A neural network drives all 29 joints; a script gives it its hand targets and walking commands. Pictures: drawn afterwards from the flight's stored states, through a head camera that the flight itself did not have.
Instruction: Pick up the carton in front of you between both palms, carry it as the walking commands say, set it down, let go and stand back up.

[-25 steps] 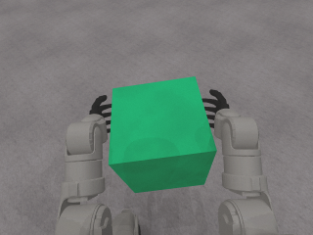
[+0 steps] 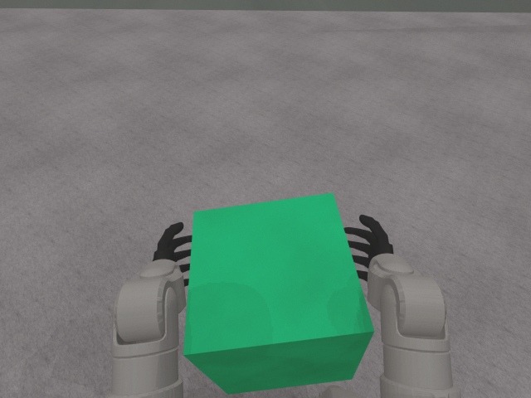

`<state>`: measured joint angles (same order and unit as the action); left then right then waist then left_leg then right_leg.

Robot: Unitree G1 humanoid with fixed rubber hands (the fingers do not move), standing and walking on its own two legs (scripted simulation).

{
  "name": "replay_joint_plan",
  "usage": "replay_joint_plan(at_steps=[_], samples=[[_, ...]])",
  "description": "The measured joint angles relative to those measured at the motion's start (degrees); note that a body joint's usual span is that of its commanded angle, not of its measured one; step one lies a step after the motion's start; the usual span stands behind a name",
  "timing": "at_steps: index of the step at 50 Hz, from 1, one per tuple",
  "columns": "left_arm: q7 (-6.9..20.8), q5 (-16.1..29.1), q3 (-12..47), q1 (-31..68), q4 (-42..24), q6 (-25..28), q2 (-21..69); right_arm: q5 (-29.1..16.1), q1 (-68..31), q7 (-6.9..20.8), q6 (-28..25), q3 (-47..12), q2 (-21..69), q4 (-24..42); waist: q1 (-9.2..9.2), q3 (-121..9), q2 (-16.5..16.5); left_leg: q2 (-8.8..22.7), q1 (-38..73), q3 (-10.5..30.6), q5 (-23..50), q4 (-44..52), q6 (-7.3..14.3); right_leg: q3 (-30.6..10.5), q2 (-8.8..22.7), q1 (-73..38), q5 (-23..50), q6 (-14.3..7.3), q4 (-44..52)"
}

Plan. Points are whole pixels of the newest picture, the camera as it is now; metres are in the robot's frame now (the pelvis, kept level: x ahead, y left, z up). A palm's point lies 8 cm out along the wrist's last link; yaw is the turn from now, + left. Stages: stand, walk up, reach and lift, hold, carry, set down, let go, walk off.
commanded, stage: carry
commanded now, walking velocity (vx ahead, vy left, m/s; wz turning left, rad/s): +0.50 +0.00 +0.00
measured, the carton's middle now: (277, 300) +0.27 -0.01 -0.01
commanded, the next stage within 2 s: none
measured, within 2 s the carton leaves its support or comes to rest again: neither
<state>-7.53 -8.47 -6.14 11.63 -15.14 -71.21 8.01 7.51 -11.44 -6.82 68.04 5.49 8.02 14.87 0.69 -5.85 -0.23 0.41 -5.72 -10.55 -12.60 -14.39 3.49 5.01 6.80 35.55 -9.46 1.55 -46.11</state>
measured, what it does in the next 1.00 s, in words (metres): walks ahead: right foot, then left foot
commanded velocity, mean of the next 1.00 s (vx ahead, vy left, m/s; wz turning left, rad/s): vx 0.20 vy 0.00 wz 0.00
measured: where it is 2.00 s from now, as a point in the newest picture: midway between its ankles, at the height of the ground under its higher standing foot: (268, 332)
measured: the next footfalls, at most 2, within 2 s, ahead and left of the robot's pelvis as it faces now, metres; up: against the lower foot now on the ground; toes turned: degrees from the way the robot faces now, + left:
right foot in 0.20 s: +0.35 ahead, -0.13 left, +0.00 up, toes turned -10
left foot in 0.68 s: +0.60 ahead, +0.08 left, +0.00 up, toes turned -9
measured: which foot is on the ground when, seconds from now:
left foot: down 0.00-0.24, up 0.26-0.66, down 0.68-1.00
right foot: up 0.00-0.18, down 0.20-0.70, up 0.72-0.82, down 0.84-1.00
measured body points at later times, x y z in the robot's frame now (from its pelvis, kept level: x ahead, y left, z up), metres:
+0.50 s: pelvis +0.32 -0.05 +0.00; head +0.33 -0.07 +0.45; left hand +0.59 +0.11 +0.07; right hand +0.61 -0.19 +0.06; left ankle +0.38 +0.11 -0.69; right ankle +0.31 -0.12 -0.75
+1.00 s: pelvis +0.54 -0.01 -0.02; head +0.53 -0.01 +0.43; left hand +0.82 +0.14 +0.07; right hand +0.83 -0.16 +0.07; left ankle +0.57 +0.07 -0.75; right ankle +0.46 -0.14 -0.75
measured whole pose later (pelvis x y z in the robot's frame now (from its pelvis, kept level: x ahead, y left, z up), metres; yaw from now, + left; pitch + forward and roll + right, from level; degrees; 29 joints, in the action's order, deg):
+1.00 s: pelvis +0.54 -0.01 -0.02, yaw +0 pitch +4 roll +1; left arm -8.3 -8.2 -6.7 13.0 -15.9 -71.4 8.3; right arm 8.2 -13.2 -5.8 67.4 6.3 8.3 14.6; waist -0.1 -5.9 -1.5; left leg 1.7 -19.4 -12.7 -11.7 -27.5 3.1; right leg 5.9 4.4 9.5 -21.3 2.0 -27.6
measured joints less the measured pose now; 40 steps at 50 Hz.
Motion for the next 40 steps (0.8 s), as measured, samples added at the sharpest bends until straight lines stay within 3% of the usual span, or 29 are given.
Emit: replay_joint_plan(at_steps=[7,10,12,13,15,17,20,25,30,34,35,37,40], samples=[[0.02,-0.11,-0.16,-0.01,-1.25,-0.89,-0.02,0.56,-0.65,0.48,0.85,-0.25,0.10,0.50,-0.23,-2.34,0.01,0.68,10.94,0.89,-7.83,1.88,-3.10,3.86,-1.52,-1.36,7.38,-1.60,13.22],[0.05,-0.02,-0.50,0.61,-0.36,-1.16,0.07,0.94,-1.31,0.54,1.58,0.21,0.22,0.09,-0.11,-2.44,0.79,2.06,13.96,1.75,-14.04,-2.96,-5.00,6.61,-3.56,-6.39,6.81,-2.80,18.60],[-0.12,-0.08,-0.20,1.39,2.31,-0.08,0.25,1.10,-1.67,0.55,1.39,1.20,0.04,-1.04,-0.80,-1.92,3.04,5.24,9.23,2.90,-16.33,-18.06,-5.30,8.36,-4.98,-7.10,5.56,-6.05,15.24],[-0.12,-0.15,-0.08,1.88,3.92,0.37,0.35,1.12,-1.54,0.57,1.23,1.74,-0.07,-1.67,-1.14,-1.34,3.02,5.17,4.23,5.16,-15.03,-28.85,-5.17,8.63,-4.83,-7.31,3.36,-6.77,13.67],[-0.14,-0.12,0.03,1.81,5.53,0.70,0.35,1.29,-1.04,0.58,1.08,2.24,0.15,-2.54,-1.28,0.23,2.32,3.80,-5.78,8.15,-12.81,-45.59,-4.12,8.75,-4.45,-9.73,1.41,-6.69,15.07],[-0.16,0.14,0.11,0.85,5.31,0.90,0.19,1.35,-0.40,0.54,0.90,1.49,0.04,-2.68,-1.34,1.53,1.90,3.83,-13.88,8.36,-9.09,-51.74,-3.16,8.69,-4.51,-12.93,1.47,-6.24,18.62],[-0.24,0.64,0.11,-0.47,3.59,1.46,-0.04,1.20,0.23,0.45,0.10,0.23,-0.09,-2.03,-1.55,2.55,1.56,5.22,-22.55,7.62,-3.83,-49.21,-3.20,8.14,-4.94,-17.61,1.30,-6.17,23.72],[-0.42,1.53,0.17,-1.55,0.72,2.38,-0.20,1.03,0.87,0.34,-0.90,-0.93,-0.16,0.23,-1.33,1.99,1.11,6.57,-29.15,5.76,1.75,-35.50,-4.97,6.89,-5.13,-25.09,-0.30,-5.23,29.88],[-0.40,1.52,0.47,-0.54,-1.93,1.91,-0.05,0.45,0.27,-0.05,-0.37,-0.51,-0.07,3.46,-0.32,1.31,1.22,4.72,-28.06,2.78,8.60,-21.78,-4.85,6.37,-4.67,-31.34,-5.32,-3.02,30.22],[0.05,0.57,0.16,0.69,-2.55,0.63,0.14,0.35,-1.07,-0.21,0.88,0.05,0.16,4.07,-0.37,0.42,1.12,2.49,-20.21,-0.71,17.42,-9.90,-3.89,5.45,-4.21,-34.23,-13.52,-0.71,23.11],[0.22,0.36,-0.35,1.26,-2.22,0.41,0.09,0.47,-1.62,-0.23,0.77,0.00,0.27,3.34,-0.27,0.16,0.06,1.82,-18.92,-1.40,13.61,-9.81,-1.52,5.00,-3.23,-33.21,-15.98,-0.08,18.84],[0.38,0.12,-1.49,2.45,-1.27,-0.14,-0.31,0.79,-3.34,-0.12,0.34,0.16,0.63,0.81,-0.34,0.92,-2.32,0.85,-18.62,-2.39,7.85,-12.09,1.06,2.06,-2.08,-28.98,-18.33,0.80,9.76],[0.01,-0.14,-2.26,2.23,-0.34,-0.85,0.10,1.05,-3.94,0.35,0.42,0.58,0.82,-1.68,-0.77,2.01,-2.73,1.19,-17.01,-2.67,6.59,-11.24,1.02,-0.07,-3.00,-24.45,-21.73,0.47,9.28]])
